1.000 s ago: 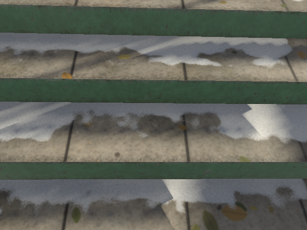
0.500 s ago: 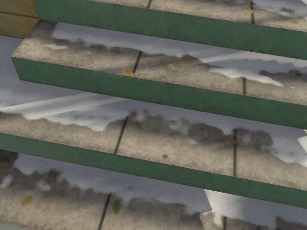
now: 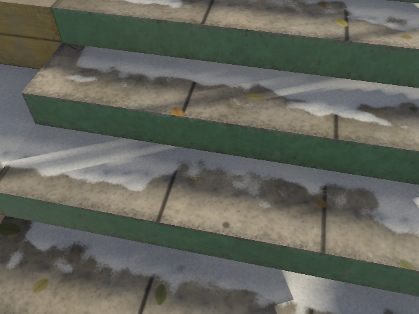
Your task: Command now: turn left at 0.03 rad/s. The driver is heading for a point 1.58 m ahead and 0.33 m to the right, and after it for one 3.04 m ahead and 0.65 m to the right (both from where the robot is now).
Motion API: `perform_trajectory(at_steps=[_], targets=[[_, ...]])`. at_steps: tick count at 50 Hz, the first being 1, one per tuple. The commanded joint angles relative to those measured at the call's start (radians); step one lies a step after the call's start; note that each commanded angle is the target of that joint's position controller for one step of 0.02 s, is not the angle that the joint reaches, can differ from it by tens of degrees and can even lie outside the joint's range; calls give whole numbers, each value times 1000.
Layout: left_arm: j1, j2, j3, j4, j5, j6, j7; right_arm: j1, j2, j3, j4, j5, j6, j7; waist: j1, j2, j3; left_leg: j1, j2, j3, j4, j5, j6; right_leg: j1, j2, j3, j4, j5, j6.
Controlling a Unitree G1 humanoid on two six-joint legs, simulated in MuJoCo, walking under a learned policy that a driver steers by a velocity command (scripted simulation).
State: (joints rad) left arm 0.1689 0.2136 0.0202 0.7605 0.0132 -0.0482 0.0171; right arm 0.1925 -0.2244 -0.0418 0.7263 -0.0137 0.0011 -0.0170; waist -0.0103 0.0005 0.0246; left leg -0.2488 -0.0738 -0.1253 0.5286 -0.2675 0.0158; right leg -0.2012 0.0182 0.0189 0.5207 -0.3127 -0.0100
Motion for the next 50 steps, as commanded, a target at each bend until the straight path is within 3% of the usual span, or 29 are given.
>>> perform_trajectory(at_steps=[1, 8, 9, 10, 13, 14, 17, 19, 21, 23, 24, 25, 26, 27, 28, 30, 32, 33, 35, 38, 40, 42, 44, 45, 46, 47, 48, 49, 50], targets=[[-18, 108, 27, -58, -2, -15, -1, -22, -97, -26, -64, 1, -13, -7, 5, 11, -63, 41, 81, -76, -65, 224, 20, 5, -69, 68, -79, 198, -25], [-1, 85, 17, -18, 0, -17, -10, -2, -77, -25, -32, 1, -4, -15, 3, -1, -76, 87, 76, -66, -71, 193, 11, 6, -57, 60, -108, 140, -24], [-16, 85, 12, -5, 29, 10, -3, 5, -72, -14, -9, -22, -4, -4, -3, 17, -44, 68, 96, -69, -112, 186, 6, 14, -79, 88, -136, 137, -24], [-17, 97, 16, -3, 30, 22, 2, 3, -70, -15, 1, -21, -5, 0, 1, 13, -29, 58, 87, -64, -121, 147, 5, 25, -73, 88, -149, 95, -26], [-9, 124, 24, 21, 18, 28, 7, -12, -79, -14, 27, -15, -12, 0, 10, -27, -8, 38, 59, -31, -95, 80, 12, 40, -74, 108, -181, -15, -50], [3, 125, 26, 16, -20, 7, 12, -25, -91, -24, 24, 26, -25, -14, 24, -71, -26, 18, 18, 9, -45, -33, 8, 48, -62, 108, -196, -119, -69], [55, 159, 36, 45, -25, -20, 13, -51, -68, -16, 14, 26, -58, -17, 36, -149, 67, -156, 29, 69, 72, -108, 4, 77, -225, 332, -312, -301, -178], [74, 173, 43, 51, -26, -27, 11, -75, -64, -13, 9, 28, -82, -10, 40, -129, 113, -184, 64, 89, 77, -103, 15, 72, -284, 391, -330, -205, -216], [23, 160, 39, 34, -25, -23, 3, -12, -53, -12, 41, 26, -92, 2, -1, -117, 75, -61, 64, 115, -6, -79, 36, 42, -244, 300, -274, 10, -192], [-52, 135, 30, 2, -30, -25, 6, 102, -97, -33, 89, 24, -96, 12, -60, -48, 24, 110, 70, 48, -97, 47, 71, -25, -125, 143, -120, 212, -127], [-60, 100, 19, -23, -22, -37, 5, 189, -180, -62, 120, 28, -100, 17, -72, 138, -17, 257, 155, -116, -149, 161, 131, -144, -5, 3, 116, 255, -61], [-46, 110, 18, -18, -20, -47, 8, 310, -218, -77, 138, 25, -94, 19, -128, 281, -70, 457, 305, -361, -243, 302, 241, -373, 48, -35, 391, 33, -7], [-16, 143, 29, -6, -42, -50, 4, 340, -186, -67, 150, 7, -98, 21, -112, 235, -48, 493, 406, -458, -262, 393, 319, -534, 40, 6, 653, -287, 5], [22, 144, 32, 9, -61, -46, -4, 303, -156, -57, 144, 0, -102, 22, -75, 106, -23, 474, 410, -400, -245, 336, 318, -607, -15, 53, 793, -269, -17], [17, 129, 30, 12, -63, -44, -12, 254, -126, -48, 134, 6, -98, 21, -53, 50, -3, 446, 390, -319, -262, 305, 291, -657, -52, 52, 824, -186, -31], [-39, 97, 27, -6, -41, -45, -19, 213, -74, -25, 141, 10, -83, 20, -36, 40, 25, 374, 336, -216, -326, 303, 232, -671, -102, 23, 817, -65, -24], [-23, 69, 22, -6, -30, -43, -32, 228, -71, -19, 159, 10, -68, 13, -22, 68, 22, 311, 291, -128, -352, 376, 222, -649, -106, -21, 837, 4, 7], [7, 26, 11, 14, -30, -32, -36, 287, -86, -21, 190, 6, -56, 7, -32, 140, 10, 308, 289, -114, -352, 407, 247, -667, -74, -84, 1014, -72, 32], [-10, 40, 10, -13, -47, -21, -33, 317, -85, -13, 208, 13, -50, -8, -22, 91, 62, 296, 325, -124, -378, 317, 266, -830, -109, -43, 1206, -117, 52], [-92, -13, -26, -96, -78, -13, -20, 411, -69, 7, 277, 21, -37, -26, -32, 90, 146, 455, 436, -192, -332, 132, 251, -1370, -131, 51, 1735, -333, 34], [-212, -52, -65, -181, -56, -33, -29, 407, -55, 19, 292, 20, -37, -33, -37, 30, 189, 408, 403, -121, -338, 55, 189, -1486, -143, 39, 1699, -331, 19], [-348, -79, -110, -312, -28, -53, -45, 337, -46, 38, 288, 33, -25, -47, -5, 12, 203, 98, 288, 17, -427, 31, 126, -1284, -173, -81, 1356, -198, 26], [-359, -87, -132, -371, 12, -64, -52, 286, -107, 23, 261, 45, -32, -53, 26, 1, 73, -254, 258, 88, -641, 232, 152, -604, -162, -173, 939, 59, -2], [-261, -64, -108, -323, 12, -66, -40, 296, -131, 22, 264, 52, -39, -43, 50, 87, -94, -184, 228, 128, -556, 810, 173, -309, -60, -258, 945, 108, -18], [-157, -8, -82, -320, -14, -72, -32, 309, -215, 7, 265, 53, -52, -34, 120, 217, -193, -51, 263, 141, -412, 1396, 161, -174, -10, -239, 891, 50, -40], [14, 74, -43, -271, -33, -60, -21, 301, -271, -8, 275, 30, -41, -29, 209, 303, -286, 175, 306, 117, -247, 1712, 131, -135, 28, -194, 789, -50, -66], [110, 147, -15, -241, -40, -49, -19, 285, -284, -15, 286, 26, -29, -27, 271, 357, -284, 341, 302, 111, -52, 1765, 94, -147, 38, -137, 521, -79, -95], [220, 223, 19, -182, -22, -36, -23, 263, -248, -15, 265, 13, -35, -41, 298, 277, -312, 260, 281, 47, 207, 1520, 76, 16, -5, 50, 358, -40, -127], [367, 363, 47, -41, 30, -32, -30, 307, -8, 25, 205, -14, -62, -22, 171, -462, -376, -128, -8, -11, 652, 137, 39, 272, -296, 628, 19, 262, -249]])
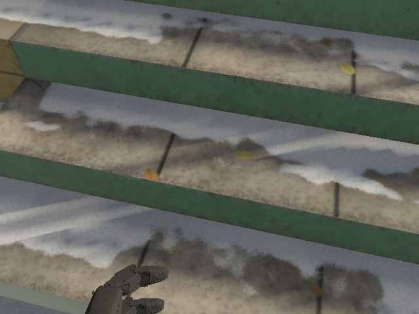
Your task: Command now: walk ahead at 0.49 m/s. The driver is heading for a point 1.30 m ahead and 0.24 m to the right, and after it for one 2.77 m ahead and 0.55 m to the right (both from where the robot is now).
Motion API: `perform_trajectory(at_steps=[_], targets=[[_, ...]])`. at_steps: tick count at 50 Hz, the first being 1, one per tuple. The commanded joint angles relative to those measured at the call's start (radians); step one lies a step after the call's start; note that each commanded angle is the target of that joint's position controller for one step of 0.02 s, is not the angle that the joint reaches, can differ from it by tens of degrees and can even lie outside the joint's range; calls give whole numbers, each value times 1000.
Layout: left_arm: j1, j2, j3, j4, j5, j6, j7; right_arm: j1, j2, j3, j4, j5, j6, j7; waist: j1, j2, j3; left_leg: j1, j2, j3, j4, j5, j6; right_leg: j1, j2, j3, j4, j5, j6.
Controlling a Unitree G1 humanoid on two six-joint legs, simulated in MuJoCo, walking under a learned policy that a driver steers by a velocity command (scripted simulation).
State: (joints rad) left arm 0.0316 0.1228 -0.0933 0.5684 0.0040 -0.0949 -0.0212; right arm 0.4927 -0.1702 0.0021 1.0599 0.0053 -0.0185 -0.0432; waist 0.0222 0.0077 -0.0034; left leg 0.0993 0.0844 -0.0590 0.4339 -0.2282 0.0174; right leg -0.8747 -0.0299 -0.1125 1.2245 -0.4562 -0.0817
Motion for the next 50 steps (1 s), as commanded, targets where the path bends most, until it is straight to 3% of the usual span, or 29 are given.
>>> perform_trajectory(at_steps=[1, 3, 4, 5, 7, 9, 11, 12, 17, 18, 20, 21, 23, 25, 26, 27, 28, 29, 30, 31, 32, 33, 34, 36, 38, 43, 45, 47, 50], targets=[[562, 362, 146, 160, 80, 20, 22, 86, -74, -28, -80, -23, -92, 58, 149, -349, -514, -584, -268, -350, 1111, -80, 41, 1020, -358, 1125, -871, 478, -226], [388, 201, 118, 221, -2, 15, 3, -194, -45, -20, -206, 19, -88, 97, 77, -85, -110, -852, -157, -146, 1268, -45, 63, 736, -301, 895, -876, -41, -159], [340, 112, 98, 275, 14, 13, -6, -312, -25, -10, -270, 16, -76, 92, 37, -8, 7, -905, -94, -111, 1269, 29, 99, 547, -272, 709, -841, -115, -119], [250, 81, 89, 280, 45, 15, -7, -327, -15, -4, -261, -80, -70, 90, 28, -98, 150, -991, -92, -174, 1391, 130, 160, 331, -181, 513, -747, -67, -177], [251, -17, 58, 346, 79, 30, -14, -213, 15, 11, -244, -61, -43, 123, -61, -91, 10, -1050, -115, -178, 1498, 182, 275, 341, -174, 457, -873, 28, -159], [383, 57, 99, 468, 17, -19, -9, -255, 87, 29, -333, -53, -17, 58, -136, 2, 48, -1151, -102, -98, 1510, 77, 145, 402, -153, 301, -879, -18, -37], [327, 80, 101, 449, 20, -30, -7, -298, 45, 27, -351, -42, -12, 49, -140, 14, 75, -1124, -89, -21, 1345, 180, 92, 307, -124, 196, -934, 37, -21], [235, 99, 85, 372, 165, -22, -26, -348, -82, 16, -335, -4, -11, 122, -70, -148, -56, -1159, -92, -10, 1398, 298, 175, 313, -92, 166, -974, 60, -66], [626, 55, 43, 580, 181, 13, -46, -543, -14, 58, -376, -28, -45, 101, 27, -31, 43, -1830, -79, -96, 1635, 137, 280, 886, -235, 342, -964, 118, -156], [542, 134, 86, 525, -15, -23, -1, -658, 108, 68, -460, -29, -41, 52, -19, 19, 137, -1630, -69, 122, 1588, -64, 129, 683, -185, 234, -1039, 156, -76], [581, 98, 72, 556, -21, -31, 45, -776, 62, 74, -551, -28, -21, 37, 14, 13, 149, -1457, -6, 196, 1365, -95, 56, 597, -156, 217, -1156, 207, -71], [696, 42, 27, 583, 160, -6, -42, -847, 26, 93, -540, -21, 32, 89, 86, -158, -151, -1434, 33, 121, 1227, 131, 169, 725, -249, 254, -1176, 256, -143], [534, 74, 44, 516, 119, -4, -90, -759, -4, 71, -483, -74, 52, 122, -14, -106, -62, -1213, -17, 216, 985, 34, 210, 708, -195, 119, -1178, 706, -137], [590, 214, 63, 520, 71, -31, -94, -743, -9, 67, -485, -66, 62, 159, -63, -188, -138, -948, -121, 309, 892, -58, 146, 764, -222, 76, -1061, 1531, -221], [604, 219, 112, 497, -35, -13, 24, -506, 59, 64, -362, -18, 22, 93, -55, -4, -148, -818, -208, 434, 777, -322, 134, 909, -171, 24, -928, 1748, -125], [647, 262, 115, 515, -40, -10, 64, -363, 65, 62, -320, 18, -7, 67, -104, -101, -167, -710, -221, 379, 639, -297, 131, 972, -214, 76, -763, 1878, -104], [573, 327, 116, 556, 143, -6, -82, -341, -34, 45, -358, -21, 27, 100, -209, -350, -163, -541, -148, 116, 428, 78, 151, 860, -273, 115, -680, 1957, -115], [566, 209, 116, 515, 140, -12, -125, -55, -135, 7, -242, -24, 44, 86, -238, -66, -430, -15, -38, -167, 373, 295, 265, 542, -163, 167, -308, 1615, -96], [654, 123, 110, 516, 105, -2, -158, 178, -234, -28, -156, -59, 50, 99, -257, 223, -513, 178, 209, -799, 61, 335, 505, 215, 132, 291, 209, 386, -38], [537, 128, 132, 511, 48, -1, -158, 246, -244, -58, -96, -103, 20, 88, -269, 61, -250, -22, 216, -899, -31, 24, 424, -30, 152, 504, 650, 458, -50], [368, 97, 135, 449, 33, -10, -135, 96, -189, -51, -50, -86, -7, 88, -188, 45, -77, -187, 181, -752, -34, -139, 371, -223, 160, 473, 852, 481, -84], [226, 27, 124, 237, 22, -47, -25, -145, -105, -60, -71, 4, -39, 53, -46, -22, -117, -269, 212, -491, -39, -116, 263, -84, 77, 277, 807, 353, -64], [242, 39, 101, 352, 49, 7, -42, -241, 64, 18, -59, -57, -45, 96, -53, -108, -85, -377, 174, -425, -21, -21, 311, -225, 98, 436, 879, 431, -157], [307, 2, 82, 344, 48, 61, -66, -275, 148, 49, -32, -98, -55, 118, 57, -85, -67, -478, 128, -190, -68, 141, 242, -278, 32, 367, 927, 478, -212], [285, -21, 69, 317, 41, 65, -76, -290, 108, 40, -31, -81, -82, 105, 105, -36, -39, -539, 73, 25, -120, 141, 209, -317, 4, 271, 896, 294, -212], [-90, 55, 43, 170, 10, 49, -68, -29, 3, 47, 32, -165, -75, 95, -16, 15, -43, -449, 52, 140, -222, 45, 157, -435, -55, 139, 645, 412, -196], [-215, 83, 50, 128, 4, 76, -66, -64, -50, 42, -21, -137, -64, 112, -39, 86, -44, -559, 92, 190, -382, 188, 189, -170, -75, 36, 389, 332, -129], [-159, 65, 56, 132, 17, 105, -81, -71, -153, 33, -42, -85, -94, 129, 34, 131, -61, -590, 157, 213, -354, 935, 254, 118, 8, -65, 292, 293, -82], [-39, 82, 69, 130, 26, 116, -85, -21, -267, -19, -11, -38, -116, 130, 78, 159, -93, -31, 227, 232, -102, 1511, 218, 80, 122, -95, -207, 124, -51]])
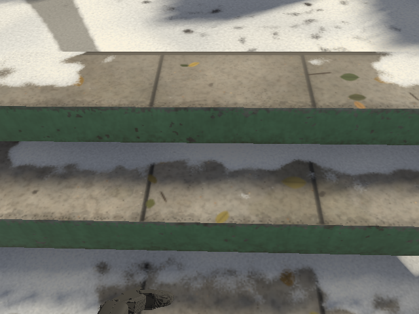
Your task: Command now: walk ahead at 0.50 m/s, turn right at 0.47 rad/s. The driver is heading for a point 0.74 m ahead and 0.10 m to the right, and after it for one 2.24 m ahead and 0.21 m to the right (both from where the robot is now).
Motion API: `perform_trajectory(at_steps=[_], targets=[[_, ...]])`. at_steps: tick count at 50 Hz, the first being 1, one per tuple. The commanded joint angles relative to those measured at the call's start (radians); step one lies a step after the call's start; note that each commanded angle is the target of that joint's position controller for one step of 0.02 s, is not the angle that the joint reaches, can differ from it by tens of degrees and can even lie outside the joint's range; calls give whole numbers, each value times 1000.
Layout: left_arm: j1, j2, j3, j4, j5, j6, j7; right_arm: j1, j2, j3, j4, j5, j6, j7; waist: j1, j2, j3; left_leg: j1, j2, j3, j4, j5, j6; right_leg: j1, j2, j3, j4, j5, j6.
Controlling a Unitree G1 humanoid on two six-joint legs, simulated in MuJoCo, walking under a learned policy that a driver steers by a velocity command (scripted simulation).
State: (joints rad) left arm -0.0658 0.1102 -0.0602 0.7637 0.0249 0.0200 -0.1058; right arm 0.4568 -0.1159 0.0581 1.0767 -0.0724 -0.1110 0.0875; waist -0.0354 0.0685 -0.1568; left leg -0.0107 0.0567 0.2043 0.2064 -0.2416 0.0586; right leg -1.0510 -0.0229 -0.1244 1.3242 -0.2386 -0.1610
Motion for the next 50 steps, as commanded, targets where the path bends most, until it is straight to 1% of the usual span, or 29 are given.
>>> perform_trajectory(at_steps=[1, 2, 3, 4, 5, 6, 7, 9, 10, 12, 13, 17, 18, 21, 23, 24, 25, 26, 27, 28, 29, 31, 33, 36, 39, 43, 45, 48, 50], targets=[[164, 118, 54, -34, -1, -11, 23, 33, -313, -85, -11, 16, -15, 9, 145, 134, 20, 122, 253, -15, 243, 1634, 180, 376, 150, -62, -395, -46, 12], [329, 191, 79, 30, -23, -21, 50, 126, -207, -70, -25, -57, -16, 12, 112, 10, -176, -178, 204, -41, 509, 1537, 125, 821, 95, 174, -270, 317, -99], [528, 232, 99, 102, -20, -20, 69, 101, -197, -60, -41, -61, -10, 35, 193, -70, -272, -439, 103, -96, 724, 1068, 94, 1059, 23, 474, -529, 112, -172], [712, 296, 112, 166, 35, -7, 64, -87, -180, -78, -79, -11, 24, 62, 278, -259, -153, -776, -108, -209, 1217, 163, 45, 1105, -114, 849, -882, -55, -260], [712, 319, 139, 196, 40, -35, 80, -96, -149, -76, -106, 24, 32, 55, 238, -241, -64, -970, -98, -397, 1555, 217, 64, 1038, -155, 922, -935, -227, -194], [638, 234, 125, 237, 39, -55, 78, -149, -115, -67, -122, 8, 28, 33, 192, -226, 27, -1097, -99, -419, 1781, 236, 90, 912, -142, 867, -896, -241, -184], [537, 135, 101, 261, 33, -68, 69, -205, -80, -54, -152, -3, 29, 13, 119, -115, 51, -1162, -103, -421, 1849, 223, 119, 832, -121, 777, -868, -159, -177], [348, 13, 51, 275, 26, -72, 52, -258, -23, -22, -202, -6, 42, -15, -10, -20, 45, -1186, -55, -394, 1843, 184, 172, 669, -72, 555, -866, -55, -117], [328, -4, 38, 291, 40, -81, 46, -242, -46, -22, -211, -4, 56, -25, -41, -11, 49, -1199, -31, -349, 1792, 196, 173, 625, -49, 472, -881, 4, -97], [282, 56, 52, 258, 56, -111, 50, -277, -92, -29, -221, 20, 62, -35, -38, -51, 57, -1099, -6, -249, 1639, 136, 123, 481, 9, 338, -944, 7, -80], [368, 79, 47, 264, 77, -120, 60, -321, -84, -24, -235, 32, 57, -37, -4, -157, 60, -1103, -29, -208, 1859, 51, 100, 466, -2, 394, -979, 20, -107], [630, 79, 34, 373, 105, -125, 50, -593, -96, 10, -367, 9, 47, -73, 91, -52, 68, -1393, 33, -254, 1590, -42, 100, 771, -75, 526, -967, -85, -69], [637, 89, 36, 363, 97, -130, 47, -643, -98, 12, -390, 17, 48, -83, 105, -97, 78, -1352, 55, -246, 1480, -14, 77, 752, -79, 529, -988, -55, -76], [452, 185, 45, 227, 7, -146, 2, -668, -41, 25, -433, 28, 91, -49, 10, -219, 118, -574, -4, -57, 1264, -71, -21, 231, -138, 464, -1222, 246, -134], [491, 269, 75, 221, -27, -165, 8, -584, -128, -3, -392, 24, 105, -24, -14, -194, 80, -654, -98, -5, 1011, -111, -19, 654, -174, 413, -1076, 975, -125], [543, 295, 98, 248, -18, -172, 5, -522, -174, -24, -373, 35, 91, -22, -9, -222, 34, -641, -127, -22, 842, -122, 16, 864, -163, 374, -962, 1245, -91], [568, 281, 118, 287, 8, -166, -3, -336, -214, -48, -321, 24, 81, -27, -54, -212, -66, -464, -85, -176, 715, 32, 75, 900, -111, 345, -699, 1305, -35], [780, 102, 83, 309, 69, -168, -13, -122, -247, -58, -239, 32, 71, -24, -14, 110, -398, 62, 109, -680, 568, 135, 312, 542, 20, 364, -400, 820, 6], [672, 90, 94, 315, 43, -133, -29, 66, -287, -78, -198, -1, 85, -46, -153, 236, -259, 134, 268, -1177, 203, -300, 372, 166, 160, 435, 26, 83, 43], [504, 106, 111, 292, 14, -123, -22, 72, -276, -78, -142, -4, 55, -60, -161, 190, -10, -61, 230, -1174, 160, -706, 256, -36, 132, 482, 381, 193, 22], [429, 117, 120, 274, -10, -122, 3, -83, -269, -84, -141, 19, 33, -62, -78, 100, 119, -248, 222, -1007, 192, -635, 231, -78, 103, 432, 455, 265, 10], [354, 80, 93, 236, 24, -113, 33, -214, -38, -35, -87, 24, 40, -61, 17, -93, 47, -365, 220, -772, 221, -285, 224, -50, 73, 403, 618, 302, -59], [349, 35, 75, 226, 20, -90, 46, -285, 51, -15, -63, 26, 34, -63, 86, -99, 51, -408, 161, -570, 190, -87, 163, -77, 45, 411, 583, 277, -84], [266, 57, 58, 193, 4, -80, 29, -211, -8, -34, -26, -9, 29, -45, 79, -74, 78, -393, 102, -334, 129, -13, 147, -165, 20, 293, 556, 241, -71], [187, 69, 44, 186, 19, -76, 15, -34, -29, -33, 31, -42, 30, -35, 29, 37, 103, -306, 109, -337, 82, 22, 203, -334, 15, 210, 787, 193, -70], [35, 53, 8, 90, 13, -78, 48, 113, 8, -6, 114, -75, 23, -38, 0, -43, 153, -62, 157, -360, 75, 43, 188, -608, -25, 241, 728, 198, -129], [-122, 85, 6, 5, 6, -57, 53, 177, 7, 5, 133, -84, 19, -28, -35, -61, 153, -82, 163, -332, -2, 53, 187, -541, -80, 148, 447, 290, -85], [-287, 33, -7, -71, 17, 9, 35, 212, 12, 13, 117, -35, 9, 4, -52, 15, 163, -209, 193, -237, -117, 331, 180, -264, -120, 17, 233, 194, -39], [-252, 10, -3, -86, 22, 17, 2, 146, -69, 5, 74, 14, -17, 12, 20, 87, 109, -400, 167, -127, -77, 835, 190, 196, -35, -73, 135, 128, -11]])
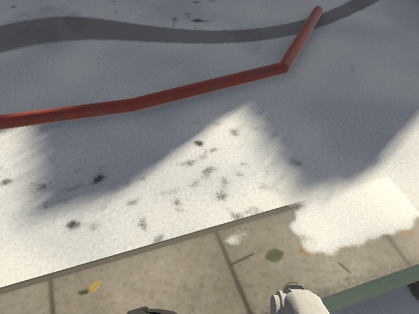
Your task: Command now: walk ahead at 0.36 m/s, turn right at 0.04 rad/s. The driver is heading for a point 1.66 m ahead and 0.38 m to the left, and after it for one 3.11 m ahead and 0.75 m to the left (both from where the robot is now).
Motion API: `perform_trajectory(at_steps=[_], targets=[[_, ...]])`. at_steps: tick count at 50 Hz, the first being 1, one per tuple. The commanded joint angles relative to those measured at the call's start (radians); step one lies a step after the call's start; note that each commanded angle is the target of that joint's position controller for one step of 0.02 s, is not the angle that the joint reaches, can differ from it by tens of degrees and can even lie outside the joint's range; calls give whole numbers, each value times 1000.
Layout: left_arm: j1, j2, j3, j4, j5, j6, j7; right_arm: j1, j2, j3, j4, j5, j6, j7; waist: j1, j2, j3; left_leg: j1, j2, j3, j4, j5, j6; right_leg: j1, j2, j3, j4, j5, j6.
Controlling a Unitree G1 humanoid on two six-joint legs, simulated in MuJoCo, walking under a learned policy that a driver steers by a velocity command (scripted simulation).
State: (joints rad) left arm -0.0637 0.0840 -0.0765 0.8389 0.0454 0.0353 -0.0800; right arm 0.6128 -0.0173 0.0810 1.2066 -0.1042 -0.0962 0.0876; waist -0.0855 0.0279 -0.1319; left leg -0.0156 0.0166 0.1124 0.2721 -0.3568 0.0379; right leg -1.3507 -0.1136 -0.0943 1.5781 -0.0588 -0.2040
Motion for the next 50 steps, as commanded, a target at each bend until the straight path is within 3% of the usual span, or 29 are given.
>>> perform_trajectory(at_steps=[1, 2, 3, 4, 5, 6, 7, 8, 9, 10, 12, 14, 16, 18, 20, 22, 25, 28, 29, 30, 31, 32, 33, 34, 36, 38, 43, 47, 50], targets=[[-229, 56, 26, -152, -5, -3, -29, 5, -232, -31, -69, 60, -50, 5, 88, 127, 72, -300, 218, -33, -93, 1248, 203, 570, 102, -123, -210, -88, 60], [-187, 83, 41, -143, -10, -12, -26, 8, -287, -51, -81, 74, -62, -5, 104, 137, 75, -138, 231, -42, -44, 1442, 168, 591, 141, -128, -355, -172, 80], [172, 31, 42, -9, -76, -60, 52, 26, -299, -90, -62, 139, -34, -99, 173, 46, 78, 36, 211, -43, 134, 1580, 110, 707, 225, -187, -524, -437, 67], [302, 40, 49, 34, -83, -96, 78, 47, -308, -97, -69, 146, -34, -132, 223, 75, 62, -19, 215, -68, 321, 1503, 74, 917, 188, -83, -709, -258, 72], [190, 176, 66, -22, -12, -60, 39, 103, -222, -76, -67, -4, -40, -6, 157, 62, -324, -383, 164, -130, 504, 1254, 52, 1407, -28, 298, -672, 232, -128], [437, 251, 94, 23, 39, -38, 25, 45, -166, -91, -122, 42, -38, 29, 230, -200, -382, -610, -54, -190, 795, 167, -8, 1549, -236, 781, -1009, 293, -269], [556, 313, 144, 79, 52, -38, 19, -43, -220, -138, -96, 117, -8, 44, 292, -157, -271, -644, -60, -349, 1365, 174, -11, 1311, -291, 932, -1157, 151, -246], [444, 322, 149, 95, 36, -66, 31, -88, -208, -155, -97, 128, -9, 36, 233, -74, -101, -741, -54, -390, 1547, 230, -6, 1110, -262, 809, -1179, 13, -194], [281, 268, 137, 96, 7, -86, 40, -123, -160, -144, -107, 97, -18, 18, 149, -55, -55, -775, -35, -346, 1631, 192, 13, 1001, -239, 643, -1166, -81, -159], [180, 152, 111, 99, -2, -96, 34, -169, -125, -128, -114, 66, -21, 1, 105, 10, -11, -814, -21, -323, 1684, 187, 57, 921, -222, 520, -1166, -111, -138], [54, -25, 58, 98, 3, -110, 27, -193, -69, -107, -132, 75, 8, -22, 6, 49, 15, -783, 46, -312, 1559, 198, 110, 783, -173, 316, -1227, -83, -55], [36, -4, 63, 82, -2, -129, 58, -263, -81, -105, -180, 77, 20, -31, -22, 3, -19, -796, 61, -271, 1461, 113, 94, 800, -114, 126, -1229, 24, -24], [51, 104, 98, 39, 10, -134, 83, -331, -112, -103, -216, 79, 21, -6, 9, -27, -52, -759, 70, -181, 1331, 103, 21, 846, -70, -22, -1263, 64, -17], [-42, 198, 120, -39, 24, -151, 88, -296, -181, -122, -220, 75, 19, 14, -32, -67, -46, -510, 65, -83, 1208, 136, -30, 744, -29, -140, -1318, 204, 22], [-64, 266, 145, -70, 8, -165, 90, -367, -225, -131, -273, 67, 10, 14, -18, -57, -23, -457, 94, -105, 989, 148, -65, 844, -67, -136, -1306, 305, 24], [-8, 294, 167, -52, 3, -169, 90, -376, -228, -124, -316, 57, 13, -11, 2, -75, 8, -519, 127, -164, 817, 76, -71, 1053, -197, -56, -1278, 476, -44], [82, 296, 195, -42, 8, -172, 93, -388, -214, -115, -375, 64, 27, -50, 54, -84, 31, -554, 125, -156, 600, 15, -83, 1283, -294, 7, -1239, 467, -80], [99, 246, 191, -54, -15, -131, 96, -408, -241, -139, -405, 85, -4, -68, 64, -53, 25, -421, 31, -79, 312, 191, -10, 1291, -230, -21, -1168, 72, 12], [122, 191, 178, -56, -29, -123, 90, -414, -272, -155, -404, 78, -25, -71, 75, 20, 21, -343, 30, -124, 192, 402, 57, 1256, -161, -67, -1075, -75, 80], [164, 131, 168, -121, -32, -121, 109, -422, -375, -181, -417, 81, -40, -85, 158, 269, -67, -163, 185, -385, 155, 846, 243, 1089, 24, -205, -840, -366, 207], [27, 187, 172, -190, -35, -137, 114, -327, -444, -208, -422, 87, -52, -86, 30, 301, -70, 19, 306, -647, 71, 790, 382, 775, 149, -101, -691, -581, 278], [-84, 180, 161, -208, -31, -133, 98, -280, -444, -221, -384, 48, -64, -88, -28, 192, -55, 61, 281, -620, 96, 737, 331, 631, 129, 40, -481, -598, 275], [-79, 188, 163, -213, -34, -126, 91, -342, -448, -230, -393, 48, -60, -79, -5, 140, -45, 35, 262, -560, 129, 758, 296, 561, 130, 101, -273, -585, 279], [-23, 252, 184, -183, -36, -122, 100, -429, -413, -221, -434, 61, -43, -76, 22, 80, -55, -48, 256, -501, 153, 816, 289, 578, 118, 155, -99, -555, 280], [24, 255, 185, -195, -24, -121, 110, -520, -334, -187, -481, 87, 0, -77, 90, 1, -21, -241, 242, -470, 124, 773, 313, 639, 111, 183, 38, -454, 262], [80, 263, 187, -200, -10, -121, 122, -504, -285, -159, -528, 73, 15, -85, 105, -33, -30, -218, 216, -478, 125, 645, 312, 603, 115, 201, -24, -353, 289], [140, 268, 175, -162, -4, -86, 113, -422, -295, -132, -602, 98, -6, -79, 55, 73, -54, -164, 182, -456, 133, 541, 276, 566, 105, 152, -135, -300, 380], [211, 213, 146, -146, -6, -74, 70, -502, -342, -131, -637, 109, -5, -77, 87, 71, -40, -316, 123, -406, 141, 414, 205, 804, 74, 67, -490, -353, 388], [228, 185, 123, -148, -22, -81, 28, -514, -335, -126, -612, 131, 3, -51, 79, 70, -37, -280, 155, -483, 204, 371, 198, 911, 65, 55, -859, -337, 353]])
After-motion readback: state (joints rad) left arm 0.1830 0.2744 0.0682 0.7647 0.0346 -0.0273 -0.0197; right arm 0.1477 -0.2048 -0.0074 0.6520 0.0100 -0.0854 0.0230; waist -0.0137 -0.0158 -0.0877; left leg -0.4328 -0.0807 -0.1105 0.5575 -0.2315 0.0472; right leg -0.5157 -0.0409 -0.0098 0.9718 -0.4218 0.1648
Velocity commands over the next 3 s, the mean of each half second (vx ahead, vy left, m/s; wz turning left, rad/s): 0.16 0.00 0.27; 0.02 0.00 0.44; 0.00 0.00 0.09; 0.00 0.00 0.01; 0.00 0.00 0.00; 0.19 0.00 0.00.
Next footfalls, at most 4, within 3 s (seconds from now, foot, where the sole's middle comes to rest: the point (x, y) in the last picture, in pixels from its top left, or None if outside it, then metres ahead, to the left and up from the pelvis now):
0.08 right None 0.25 -0.11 -0.64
0.56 left None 0.20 0.13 -0.64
1.06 right None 0.24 -0.11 -0.64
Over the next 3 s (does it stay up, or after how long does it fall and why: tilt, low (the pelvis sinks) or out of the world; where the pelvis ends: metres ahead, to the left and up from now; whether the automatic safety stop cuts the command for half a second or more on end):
stays up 0.28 0.06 0.14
